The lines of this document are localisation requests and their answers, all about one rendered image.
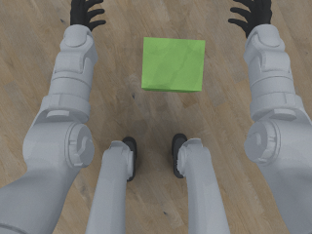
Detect right robot shin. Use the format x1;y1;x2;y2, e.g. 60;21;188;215
176;137;212;171

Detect robot left upper arm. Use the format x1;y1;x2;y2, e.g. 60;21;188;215
0;121;95;234

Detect robot right hand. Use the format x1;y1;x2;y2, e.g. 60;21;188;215
228;0;273;39

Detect robot right forearm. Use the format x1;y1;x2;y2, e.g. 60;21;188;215
243;23;312;126

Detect robot left forearm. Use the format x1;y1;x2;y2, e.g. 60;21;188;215
22;24;98;162

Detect left robot thigh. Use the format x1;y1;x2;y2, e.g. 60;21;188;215
85;146;134;234

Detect robot right upper arm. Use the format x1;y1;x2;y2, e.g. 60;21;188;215
244;118;312;234

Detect robot left hand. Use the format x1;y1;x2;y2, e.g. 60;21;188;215
70;0;106;32

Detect carton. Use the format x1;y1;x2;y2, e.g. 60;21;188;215
141;37;206;93

